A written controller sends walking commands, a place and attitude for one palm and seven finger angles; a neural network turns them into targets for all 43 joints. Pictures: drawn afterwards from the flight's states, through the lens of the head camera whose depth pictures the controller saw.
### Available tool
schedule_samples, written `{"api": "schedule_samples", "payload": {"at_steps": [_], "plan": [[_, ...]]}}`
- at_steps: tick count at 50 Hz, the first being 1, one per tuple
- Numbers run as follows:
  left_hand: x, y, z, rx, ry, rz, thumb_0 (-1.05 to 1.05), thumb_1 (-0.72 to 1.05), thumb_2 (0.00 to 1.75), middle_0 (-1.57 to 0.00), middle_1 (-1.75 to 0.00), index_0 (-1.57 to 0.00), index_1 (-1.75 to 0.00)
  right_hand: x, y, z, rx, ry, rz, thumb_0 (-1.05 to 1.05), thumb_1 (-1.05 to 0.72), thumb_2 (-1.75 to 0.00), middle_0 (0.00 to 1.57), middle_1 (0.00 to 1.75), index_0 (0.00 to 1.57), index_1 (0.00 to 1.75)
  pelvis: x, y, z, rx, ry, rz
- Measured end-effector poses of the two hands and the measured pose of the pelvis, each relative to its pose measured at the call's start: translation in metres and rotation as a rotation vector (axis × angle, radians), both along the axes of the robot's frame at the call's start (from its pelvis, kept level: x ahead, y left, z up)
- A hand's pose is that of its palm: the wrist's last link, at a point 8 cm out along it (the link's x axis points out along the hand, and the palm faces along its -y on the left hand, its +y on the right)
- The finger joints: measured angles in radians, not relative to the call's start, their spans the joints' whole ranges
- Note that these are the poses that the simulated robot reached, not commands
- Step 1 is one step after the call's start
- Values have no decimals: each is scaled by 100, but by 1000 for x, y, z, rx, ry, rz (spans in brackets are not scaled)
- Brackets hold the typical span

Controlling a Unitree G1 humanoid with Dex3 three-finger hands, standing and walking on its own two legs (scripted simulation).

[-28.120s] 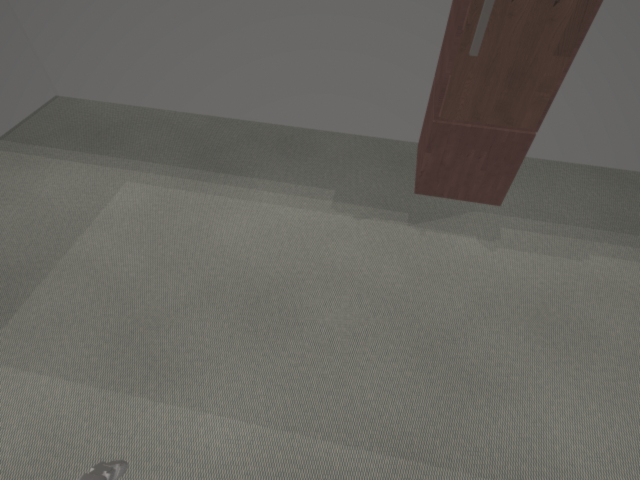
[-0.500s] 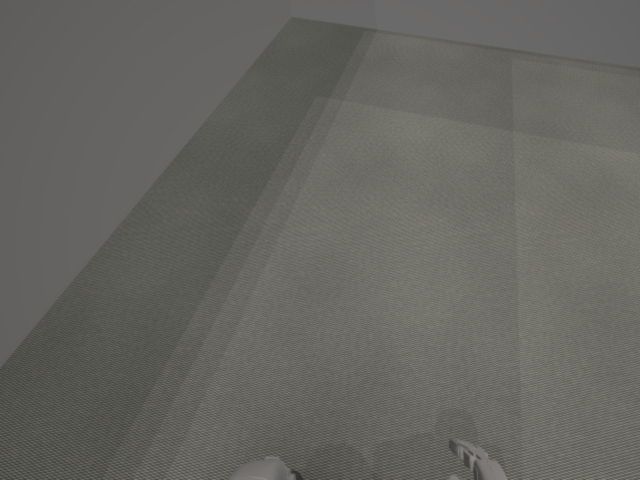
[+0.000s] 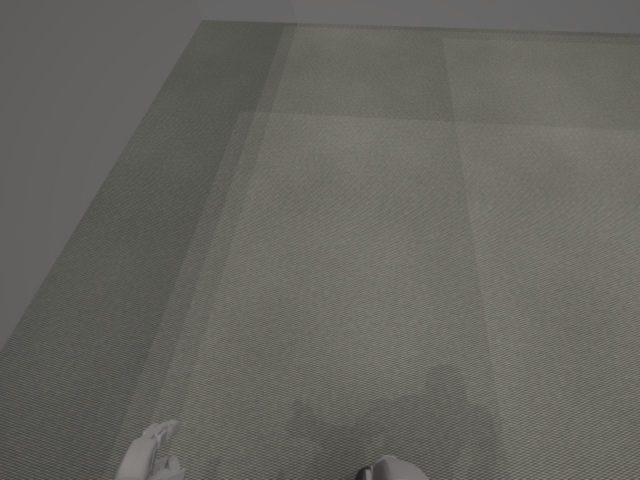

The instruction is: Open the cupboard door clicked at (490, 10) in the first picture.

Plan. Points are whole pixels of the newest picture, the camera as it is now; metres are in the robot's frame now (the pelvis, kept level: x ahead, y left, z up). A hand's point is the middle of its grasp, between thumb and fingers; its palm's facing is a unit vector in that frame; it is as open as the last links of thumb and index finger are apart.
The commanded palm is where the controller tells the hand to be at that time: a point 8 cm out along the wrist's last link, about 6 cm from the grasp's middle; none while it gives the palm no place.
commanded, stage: turn to face it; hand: left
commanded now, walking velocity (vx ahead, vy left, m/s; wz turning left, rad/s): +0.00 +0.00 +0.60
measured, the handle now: out of the picture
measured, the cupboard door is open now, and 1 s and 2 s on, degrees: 53 53 53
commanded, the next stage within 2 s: none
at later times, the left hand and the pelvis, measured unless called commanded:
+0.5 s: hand out of the picture +0.14 +0.23 -0.18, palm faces +0.29 -0.93 -0.22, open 7.3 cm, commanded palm none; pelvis +0.13 +0.01 +0.00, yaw +16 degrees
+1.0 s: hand out of the picture +0.13 +0.14 -0.14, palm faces +0.54 -0.80 -0.27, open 7.3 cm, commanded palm none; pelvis +0.18 -0.06 +0.02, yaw +35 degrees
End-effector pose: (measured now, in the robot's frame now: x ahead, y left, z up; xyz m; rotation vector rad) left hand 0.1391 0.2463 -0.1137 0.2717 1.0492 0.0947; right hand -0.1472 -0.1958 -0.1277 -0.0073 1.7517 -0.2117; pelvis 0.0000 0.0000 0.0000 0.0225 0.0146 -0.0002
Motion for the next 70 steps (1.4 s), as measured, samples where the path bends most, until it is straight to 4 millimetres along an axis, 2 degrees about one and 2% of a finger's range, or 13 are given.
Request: {"api": "schedule_samples", "payload": {"at_steps": [6, 10, 15, 19, 21, 28, 34, 42, 48, 54, 62, 65, 70], "plan": [[3, -40, 1, -78, 53, 86, -1, 92, 90, -20, -30, -20, -30, 130, -27, 0, -24, -180, 76, 1, -91, -90, 20, 30, 20, 30, 46, -13, 17, 0, -6, 63], [8, -28, 4, -69, 22, 204, -5, 98, 90, -20, -30, -21, -30, 229, -36, 1, -33, -339, 178, 1, -91, -90, 20, 30, 20, 30, 69, -15, 19, -11, -5, 118], [-1, -12, -11, -79, 81, 273, -4, 97, 90, -20, -30, -21, -30, 335, -43, 10, -83, -487, 308, 2, -93, -90, 20, 30, 20, 30, 95, -7, 13, -24, -20, 178], [-15, 5, -35, -98, 146, 332, -2, 94, 90, -20, -30, -20, -30, 403, -35, 12, -122, -605, 408, 1, -93, -90, 20, 30, 20, 30, 116, 9, -5, -38, -26, 213], [-19, 15, -43, -93, 184, 353, -2, 93, 90, -20, -30, -20, -30, 425, -31, 13, -138, -646, 444, 1, -92, -90, 20, 30, 20, 30, 120, 13, -11, -34, -20, 235], [-13, 33, -20, -55, 161, 430, 0, 92, 90, -20, -30, -20, -30, 450, -18, 20, -112, -611, 534, 1, -91, -90, 20, 30, 20, 30, 131, 12, 4, -40, 13, 299], [-8, 26, -2, -20, 139, 479, 0, 92, 90, -20, -30, -20, -30, 458, -16, 15, -41, -566, 563, 1, -90, -90, 20, 30, 20, 30, 144, -4, 12, -52, 27, 363], [-10, -16, 7, 25, 99, 566, 0, 91, 90, -20, -30, -20, -30, 483, -41, -12, 29, -497, 607, 1, -90, -90, 21, 30, 21, 30, 164, -43, 4, -24, 30, 478], [-33, -58, 14, -17, 159, 662, 0, 91, 90, -20, -30, -20, -30, 516, -44, -2, 48, -474, 683, 1, -90, -90, 20, 30, 20, 30, 178, -54, 17, 17, 21, 569], [-63, -85, 6, -72, 191, 781, 0, 92, 90, -20, -30, -21, -30, 555, -17, 6, 63, -487, 817, 1, -91, -90, 20, 30, 20, 30, 186, -55, 18, 32, 18, 668], [-127, -89, -25, -118, 273, 935, 0, 91, 90, -20, -30, -21, -30, 603, 57, 11, 96, -656, 998, 1, -91, -90, 20, 30, 20, 30, 180, -40, -3, 9, 9, 777], [-131, -80, -21, -100, 270, 977, 0, 91, 90, -20, -30, -20, -30, 604, 67, 18, 100, -677, 1034, 1, -90, -90, 20, 30, 20, 30, 181, -41, 1, -1, 4, 808], [-114, -66, -3, -59, 176, 1007, 0, 91, 90, -20, -30, -20, -30, 602, 67, 18, 116, -633, 1077, 1, -90, -90, 20, 30, 20, 30, 187, -45, 10, -16, -1, 857]]}}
